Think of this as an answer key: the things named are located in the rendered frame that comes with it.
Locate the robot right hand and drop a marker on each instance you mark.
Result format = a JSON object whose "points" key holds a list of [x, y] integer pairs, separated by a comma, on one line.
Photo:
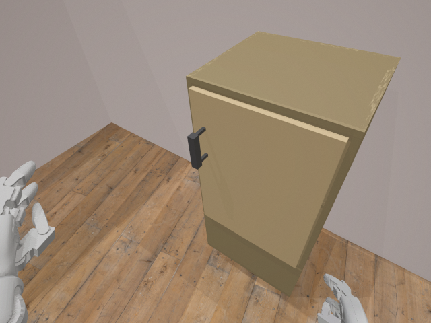
{"points": [[348, 310]]}

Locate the robot left forearm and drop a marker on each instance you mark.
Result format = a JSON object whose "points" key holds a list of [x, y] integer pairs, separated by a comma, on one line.
{"points": [[12, 305]]}

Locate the handle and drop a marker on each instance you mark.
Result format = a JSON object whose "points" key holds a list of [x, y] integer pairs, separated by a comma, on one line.
{"points": [[194, 149]]}

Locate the robot left hand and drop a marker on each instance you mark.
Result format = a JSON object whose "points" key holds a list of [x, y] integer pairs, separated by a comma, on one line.
{"points": [[13, 202]]}

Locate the cupboard door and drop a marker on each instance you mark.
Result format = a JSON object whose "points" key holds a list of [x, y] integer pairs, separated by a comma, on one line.
{"points": [[266, 175]]}

